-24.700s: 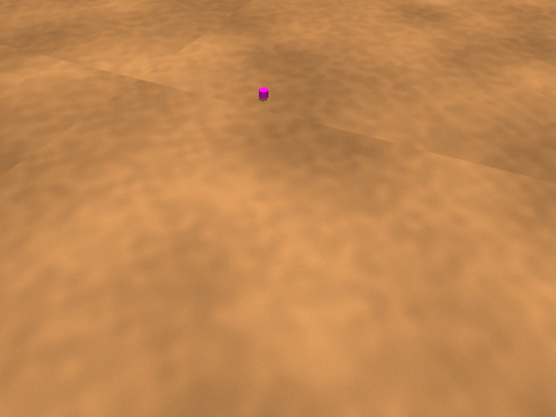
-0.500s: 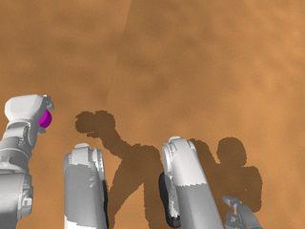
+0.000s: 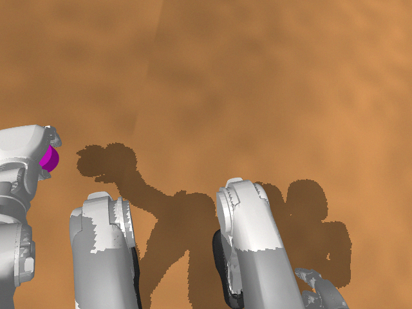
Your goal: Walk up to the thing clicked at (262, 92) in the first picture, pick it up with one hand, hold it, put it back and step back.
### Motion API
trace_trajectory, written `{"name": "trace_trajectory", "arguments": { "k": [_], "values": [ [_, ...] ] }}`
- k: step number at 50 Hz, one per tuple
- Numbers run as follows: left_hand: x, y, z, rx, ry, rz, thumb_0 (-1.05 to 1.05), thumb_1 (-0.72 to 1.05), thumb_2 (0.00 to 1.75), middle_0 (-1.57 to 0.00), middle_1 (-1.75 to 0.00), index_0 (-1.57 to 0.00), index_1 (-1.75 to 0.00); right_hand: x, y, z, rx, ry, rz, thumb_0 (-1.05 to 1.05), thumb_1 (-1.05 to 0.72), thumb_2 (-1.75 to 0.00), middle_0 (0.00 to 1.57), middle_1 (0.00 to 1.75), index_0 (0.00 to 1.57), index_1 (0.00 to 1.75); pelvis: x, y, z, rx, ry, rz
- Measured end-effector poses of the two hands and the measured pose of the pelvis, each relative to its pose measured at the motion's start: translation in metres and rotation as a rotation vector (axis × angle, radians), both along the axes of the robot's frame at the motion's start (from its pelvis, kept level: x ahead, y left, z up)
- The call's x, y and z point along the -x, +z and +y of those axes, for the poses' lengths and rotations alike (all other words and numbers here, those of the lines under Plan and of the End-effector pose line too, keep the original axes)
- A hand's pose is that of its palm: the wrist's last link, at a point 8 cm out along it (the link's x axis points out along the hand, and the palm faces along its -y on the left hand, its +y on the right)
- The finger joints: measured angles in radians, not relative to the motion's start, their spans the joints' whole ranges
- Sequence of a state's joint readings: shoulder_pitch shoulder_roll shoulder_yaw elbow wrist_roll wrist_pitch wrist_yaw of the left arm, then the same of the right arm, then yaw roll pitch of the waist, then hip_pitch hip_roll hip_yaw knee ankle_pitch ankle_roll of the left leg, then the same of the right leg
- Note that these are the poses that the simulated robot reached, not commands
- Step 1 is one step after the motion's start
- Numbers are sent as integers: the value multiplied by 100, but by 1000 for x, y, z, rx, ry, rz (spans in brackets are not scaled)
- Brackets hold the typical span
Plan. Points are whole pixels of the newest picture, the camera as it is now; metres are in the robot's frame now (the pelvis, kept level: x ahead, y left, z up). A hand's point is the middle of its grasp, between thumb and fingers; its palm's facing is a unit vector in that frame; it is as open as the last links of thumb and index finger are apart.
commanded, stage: lower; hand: left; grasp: from above
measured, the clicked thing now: (37, 156) +0.42 +0.32 -0.20
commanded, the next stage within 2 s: rest in 0.32 s
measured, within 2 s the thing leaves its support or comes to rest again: rests again in 1.34 s
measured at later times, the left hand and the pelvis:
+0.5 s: hand (50, 167) +0.40 +0.30 -0.24, palm faces -0.46 -0.11 -0.88, open 8.2 cm; pelvis +0.01 +0.00 -0.03, yaw -2 degrees
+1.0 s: hand (60, 168) +0.41 +0.30 -0.28, palm faces -0.45 -0.15 -0.88, open 8.2 cm; pelvis +0.01 +0.00 -0.05, yaw -4 degrees
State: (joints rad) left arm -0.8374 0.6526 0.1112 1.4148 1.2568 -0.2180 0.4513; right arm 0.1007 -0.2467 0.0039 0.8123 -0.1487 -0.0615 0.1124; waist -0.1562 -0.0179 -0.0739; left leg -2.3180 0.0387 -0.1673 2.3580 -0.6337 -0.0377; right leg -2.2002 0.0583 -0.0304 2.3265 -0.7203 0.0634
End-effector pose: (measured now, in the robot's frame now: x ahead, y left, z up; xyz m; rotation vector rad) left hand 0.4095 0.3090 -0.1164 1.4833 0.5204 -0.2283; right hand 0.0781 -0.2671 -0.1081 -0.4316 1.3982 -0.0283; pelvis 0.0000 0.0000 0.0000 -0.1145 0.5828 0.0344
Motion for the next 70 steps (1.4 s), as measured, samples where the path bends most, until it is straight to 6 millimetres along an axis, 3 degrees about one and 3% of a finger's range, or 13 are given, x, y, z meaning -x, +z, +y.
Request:
{"name": "trace_trajectory", "arguments": {
  "k": [18, 40, 53, 70],
  "values": [
    [5, -49, -2, 35, -12, 8, -2, 17, 35, -76, -49, -90, -47, -7, -12, -7, 33, 61, 24, 0, -91, -89, 20, 30, 20, 30, -4, -24, -2, 9, -15, -28],
    [-5, -92, -10, 48, 27, 23, -2, 17, 34, -76, -48, -91, -45, -4, -31, 0, -18, 137, 79, 0, -90, -89, 20, 30, 20, 30, -12, -43, -2, 23, -44, -53],
    [-2, -105, -8, 49, 25, 9, -2, 18, 32, -77, -47, -92, -44, -8, -27, -3, -3, 187, 69, 0, -90, -89, 20, 30, 20, 30, -12, -51, 1, 43, -55, -83],
    [-3, -112, -9, 45, 15, -3, -2, 19, 31, -78, -46, -93, -43, -8, -21, 7, -31, 236, 65, 0, -90, -89, 20, 30, 20, 30, -11, -50, 6, 68, -64, -99]
  ]
}}
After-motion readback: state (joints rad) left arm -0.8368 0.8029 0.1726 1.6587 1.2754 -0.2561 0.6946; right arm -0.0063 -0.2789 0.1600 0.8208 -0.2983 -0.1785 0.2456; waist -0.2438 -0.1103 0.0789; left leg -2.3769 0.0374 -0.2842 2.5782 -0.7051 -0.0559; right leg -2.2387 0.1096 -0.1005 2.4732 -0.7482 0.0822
